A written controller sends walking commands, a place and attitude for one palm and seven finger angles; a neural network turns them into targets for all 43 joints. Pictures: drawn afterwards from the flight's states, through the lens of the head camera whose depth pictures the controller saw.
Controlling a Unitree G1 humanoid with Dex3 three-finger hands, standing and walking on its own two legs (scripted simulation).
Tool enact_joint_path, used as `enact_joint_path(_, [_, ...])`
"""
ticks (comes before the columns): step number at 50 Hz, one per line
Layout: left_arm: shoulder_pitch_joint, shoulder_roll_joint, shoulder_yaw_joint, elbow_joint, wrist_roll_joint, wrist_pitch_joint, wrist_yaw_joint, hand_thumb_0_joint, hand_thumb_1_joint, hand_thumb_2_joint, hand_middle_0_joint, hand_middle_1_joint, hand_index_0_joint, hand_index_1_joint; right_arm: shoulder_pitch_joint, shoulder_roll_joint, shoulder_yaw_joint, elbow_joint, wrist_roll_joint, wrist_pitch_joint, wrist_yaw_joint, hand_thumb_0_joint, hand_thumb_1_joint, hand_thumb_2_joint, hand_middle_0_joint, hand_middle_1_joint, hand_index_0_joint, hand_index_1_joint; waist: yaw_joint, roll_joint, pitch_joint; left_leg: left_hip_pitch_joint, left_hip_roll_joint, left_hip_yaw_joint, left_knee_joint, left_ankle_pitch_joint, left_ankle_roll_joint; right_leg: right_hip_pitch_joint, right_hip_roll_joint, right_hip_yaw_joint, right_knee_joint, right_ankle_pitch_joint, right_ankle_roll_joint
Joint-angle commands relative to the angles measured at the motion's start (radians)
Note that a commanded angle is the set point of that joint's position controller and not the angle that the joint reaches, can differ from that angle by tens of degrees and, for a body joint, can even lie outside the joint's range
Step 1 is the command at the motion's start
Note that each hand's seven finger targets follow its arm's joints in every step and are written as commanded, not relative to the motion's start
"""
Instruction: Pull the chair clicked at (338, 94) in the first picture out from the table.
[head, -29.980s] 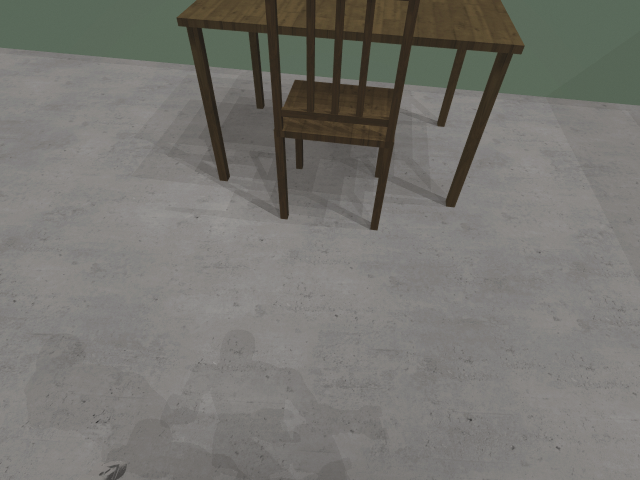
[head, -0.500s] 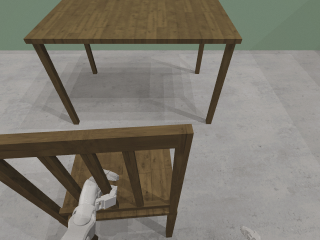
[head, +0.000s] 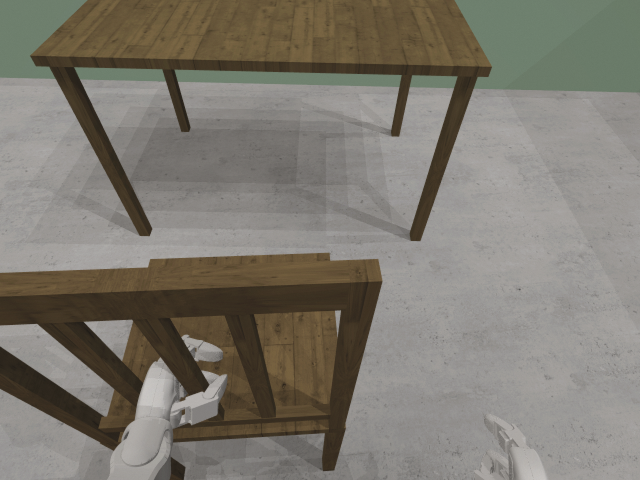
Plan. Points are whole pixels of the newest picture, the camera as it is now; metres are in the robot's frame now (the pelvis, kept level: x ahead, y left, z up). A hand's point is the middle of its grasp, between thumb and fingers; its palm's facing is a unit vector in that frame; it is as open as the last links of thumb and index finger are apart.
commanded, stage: open the thumb and straighten the fingers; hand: left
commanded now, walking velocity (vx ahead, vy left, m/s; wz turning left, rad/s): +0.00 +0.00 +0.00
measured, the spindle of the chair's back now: (190, 376) +0.25 +0.18 -0.03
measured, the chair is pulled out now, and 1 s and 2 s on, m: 0.63 0.63 0.63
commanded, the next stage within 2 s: draw the fingers out of the gap in 0.58 s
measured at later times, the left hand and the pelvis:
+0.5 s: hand (204, 394) +0.24 +0.16 -0.06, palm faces +0.08 -0.98 -0.18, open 16.4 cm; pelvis +0.02 -0.01 -0.03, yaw +2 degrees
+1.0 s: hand (191, 435) +0.19 +0.17 -0.06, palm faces +0.07 -0.98 -0.16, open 17.5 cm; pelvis +0.02 +0.00 -0.04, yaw +2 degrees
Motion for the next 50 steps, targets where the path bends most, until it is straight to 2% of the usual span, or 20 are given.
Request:
enact_joint_path(1, [-0.043, 0.096, 0.031, -0.293, -0.003, -0.024, 0.000, 0.000, -0.188, 0.375, -0.500, -1.450, -0.500, -1.450, -0.076, -0.136, -0.049, -0.177, -0.004, -0.084, 0.002, 0.000, -0.900, -0.900, 0.200, 0.300, 0.200, 0.300, 0.014, 0.054, -0.206, -0.080, 0.011, 0.043, -0.020, 0.087, 0.035, 0.050, -0.023, -0.049, 0.005, 0.061, -0.039])
enact_joint_path(2, [-0.049, 0.081, 0.018, -0.317, -0.005, -0.008, 0.002, 0.000, -0.308, 0.317, -0.500, -1.450, -0.500, -1.450, -0.074, -0.137, -0.046, -0.184, -0.005, -0.091, 0.000, 0.000, -0.900, -0.900, 0.200, 0.300, 0.200, 0.300, 0.011, 0.040, -0.219, -0.090, 0.008, 0.044, -0.004, 0.093, 0.036, 0.038, -0.023, -0.051, 0.019, 0.072, -0.034])
enact_joint_path(4, [-0.054, 0.130, 0.072, -0.327, -0.006, 0.021, 0.008, 0.000, -0.550, 0.200, -0.450, -1.305, -0.450, -1.305, -0.061, -0.150, -0.049, -0.185, -0.009, -0.096, -0.010, 0.000, -0.900, -0.900, 0.200, 0.300, 0.200, 0.300, 0.008, 0.004, -0.231, -0.123, 0.006, 0.042, 0.030, 0.104, 0.038, 0.019, -0.022, -0.050, 0.049, 0.093, -0.030])
enact_joint_path(5, [-0.052, 0.110, 0.057, -0.349, -0.005, 0.034, 0.004, 0.000, -0.550, 0.200, -0.425, -1.232, -0.425, -1.232, -0.060, -0.146, -0.050, -0.192, -0.009, -0.100, -0.014, 0.000, -0.900, -0.900, 0.200, 0.300, 0.200, 0.300, 0.004, -0.005, -0.244, -0.128, 0.003, 0.047, 0.047, 0.102, 0.040, 0.009, -0.022, -0.051, 0.059, 0.095, -0.025])
enact_joint_path(6, [-0.061, 0.133, 0.072, -0.367, -0.007, 0.045, 0.003, 0.000, -0.550, 0.200, -0.400, -1.160, -0.400, -1.160, -0.056, -0.150, -0.050, -0.194, -0.010, -0.104, -0.020, 0.000, -0.900, -0.900, 0.200, 0.300, 0.200, 0.300, 0.004, 0.012, -0.245, -0.134, 0.003, 0.043, 0.055, 0.109, 0.039, 0.007, -0.022, -0.051, 0.067, 0.102, -0.029])
enact_joint_path(8, [-0.018, 0.110, 0.065, -0.386, -0.014, 0.066, -0.003, 0.000, -0.550, 0.200, -0.350, -1.015, -0.350, -1.015, -0.044, -0.151, -0.049, -0.202, -0.011, -0.111, -0.028, 0.000, -0.900, -0.900, 0.200, 0.300, 0.200, 0.300, 0.002, -0.030, -0.274, -0.144, 0.000, 0.045, 0.081, 0.124, 0.042, 0.003, -0.020, -0.055, 0.087, 0.124, -0.023])
enact_joint_path(11, [-0.015, 0.105, 0.052, -0.456, -0.022, 0.084, -0.010, 0.000, -0.550, 0.200, -0.275, -0.798, -0.275, -0.798, -0.033, -0.153, -0.049, -0.216, -0.012, -0.127, -0.037, 0.000, -0.900, -0.900, 0.200, 0.300, 0.200, 0.300, -0.002, -0.001, -0.291, -0.145, -0.003, 0.040, 0.111, 0.158, 0.041, -0.008, -0.021, -0.059, 0.111, 0.157, -0.025])
enact_joint_path(13, [0.046, 0.110, 0.067, -0.464, -0.024, 0.099, -0.012, 0.000, -0.550, 0.200, -0.225, -0.652, -0.225, -0.652, -0.020, -0.153, -0.050, -0.219, -0.016, -0.131, -0.041, 0.000, -0.900, -0.900, 0.200, 0.300, 0.200, 0.300, 0.003, -0.039, -0.311, -0.158, -0.004, 0.039, 0.127, 0.175, 0.041, 0.000, -0.020, -0.065, 0.129, 0.184, -0.022])
enact_joint_path(16, [0.087, 0.098, 0.049, -0.497, -0.016, 0.121, -0.017, 0.000, -0.550, 0.200, -0.150, -0.435, -0.150, -0.435, -0.018, -0.151, -0.050, -0.233, -0.014, -0.133, -0.043, 0.000, -0.900, -0.900, 0.200, 0.300, 0.200, 0.300, 0.000, -0.025, -0.296, -0.172, -0.006, 0.039, 0.148, 0.197, 0.041, -0.015, -0.022, -0.067, 0.143, 0.214, -0.024])
enact_joint_path(17, [0.097, 0.102, 0.052, -0.510, -0.016, 0.127, -0.015, 0.000, -0.550, 0.200, -0.125, -0.363, -0.125, -0.363, -0.011, -0.151, -0.051, -0.235, -0.014, -0.133, -0.043, 0.000, -0.900, -0.900, 0.200, 0.300, 0.200, 0.300, -0.002, -0.041, -0.296, -0.177, -0.006, 0.041, 0.156, 0.193, 0.041, -0.021, -0.023, -0.068, 0.148, 0.213, -0.020])
enact_joint_path(18, [0.079, 0.133, 0.081, -0.516, -0.013, 0.133, -0.011, 0.000, -0.550, 0.200, -0.100, -0.290, -0.100, -0.290, -0.008, -0.155, -0.051, -0.232, -0.016, -0.129, -0.045, 0.000, -0.900, -0.900, 0.200, 0.300, 0.200, 0.300, -0.003, -0.034, -0.300, -0.185, -0.008, 0.039, 0.162, 0.188, 0.041, -0.025, -0.023, -0.066, 0.153, 0.213, -0.019])
enact_joint_path(22, [0.084, 0.142, 0.095, -0.537, -0.014, 0.150, -0.016, 0.000, -0.550, 0.200, 0.000, 0.000, 0.000, 0.000, -0.004, -0.151, -0.047, -0.240, -0.018, -0.124, -0.055, 0.000, -0.900, -0.900, 0.200, 0.300, 0.200, 0.300, -0.006, -0.039, -0.287, -0.213, -0.013, 0.042, 0.179, 0.164, 0.046, -0.033, -0.025, -0.062, 0.154, 0.192, -0.017])
enact_joint_path(23, [0.092, 0.155, 0.110, -0.536, -0.016, 0.152, -0.019, 0.000, -0.550, 0.200, 0.000, 0.000, 0.000, 0.000, -0.006, -0.150, -0.047, -0.241, -0.019, -0.124, -0.056, 0.000, -0.900, -0.900, 0.200, 0.300, 0.200, 0.300, -0.001, -0.015, -0.286, -0.215, -0.014, 0.042, 0.181, 0.162, 0.045, -0.035, -0.026, -0.062, 0.156, 0.186, -0.018])
enact_joint_path(25, [0.074, 0.139, 0.081, -0.573, -0.014, 0.150, -0.027, 0.000, -0.550, 0.200, 0.000, 0.000, 0.000, 0.000, -0.003, -0.150, -0.043, -0.247, -0.017, -0.128, -0.059, 0.000, -0.900, -0.900, 0.200, 0.300, 0.200, 0.300, -0.008, 0.014, -0.292, -0.198, -0.013, 0.038, 0.186, 0.174, 0.047, -0.053, -0.025, -0.067, 0.162, 0.177, -0.019])
enact_joint_path(31, [0.097, 0.133, 0.063, -0.586, -0.019, 0.173, -0.025, 0.000, -0.550, 0.200, 0.000, 0.000, 0.000, 0.000, 0.005, -0.157, -0.044, -0.243, -0.018, -0.139, -0.063, 0.000, -0.900, -0.900, 0.200, 0.300, 0.200, 0.300, -0.014, 0.005, -0.304, -0.191, -0.011, 0.021, 0.197, 0.203, 0.045, -0.059, -0.023, -0.082, 0.173, 0.197, -0.023])
enact_joint_path(33, [0.146, 0.134, 0.077, -0.567, -0.019, 0.184, -0.022, 0.000, -0.550, 0.200, 0.000, 0.000, 0.000, 0.000, 0.001, -0.153, -0.045, -0.247, -0.018, -0.136, -0.061, 0.000, -0.900, -0.900, 0.200, 0.300, 0.200, 0.300, -0.003, -0.022, -0.298, -0.209, -0.011, 0.026, 0.197, 0.183, 0.044, -0.056, -0.024, -0.082, 0.173, 0.184, -0.020])
enact_joint_path(36, [0.237, 0.156, 0.112, -0.584, -0.016, 0.196, -0.018, 0.000, -0.550, 0.200, 0.000, 0.000, 0.000, 0.000, -0.016, -0.141, -0.051, -0.259, -0.016, -0.127, -0.058, 0.000, -0.900, -0.900, 0.200, 0.300, 0.200, 0.300, 0.021, -0.005, -0.300, -0.227, -0.013, 0.029, 0.189, 0.175, 0.042, -0.036, -0.025, -0.079, 0.170, 0.171, -0.027])
enact_joint_path(43, [0.405, 0.119, 0.079, -0.700, -0.008, 0.184, -0.005, 0.000, -0.550, 0.200, 0.000, 0.000, 0.000, 0.000, -0.030, -0.114, -0.055, -0.286, -0.015, -0.125, -0.057, 0.000, -0.900, -0.900, 0.200, 0.300, 0.200, 0.300, 0.023, 0.013, -0.273, -0.238, -0.011, 0.026, 0.201, 0.165, 0.040, -0.075, -0.022, -0.088, 0.186, 0.136, -0.029])
enact_joint_path(46, [0.440, 0.131, 0.083, -0.733, 0.000, 0.179, -0.001, 0.000, -0.550, 0.200, 0.000, 0.000, 0.000, 0.000, -0.038, -0.111, -0.059, -0.287, -0.014, -0.122, -0.061, 0.000, -0.900, -0.900, 0.200, 0.300, 0.200, 0.300, 0.020, 0.021, -0.246, -0.260, -0.012, 0.018, 0.207, 0.140, 0.040, -0.103, -0.018, -0.091, 0.189, 0.099, -0.033])
enact_joint_path(50, [0.504, 0.109, 0.048, -0.793, 0.012, 0.166, 0.004, 0.000, -0.550, 0.200, 0.000, 0.000, 0.000, 0.000, -0.041, -0.104, -0.057, -0.304, -0.012, -0.120, -0.061, 0.000, -0.900, -0.900, 0.200, 0.300, 0.200, 0.300, 0.020, 0.044, -0.243, -0.260, -0.012, 0.013, 0.216, 0.123, 0.038, -0.146, -0.015, -0.099, 0.209, 0.053, -0.033])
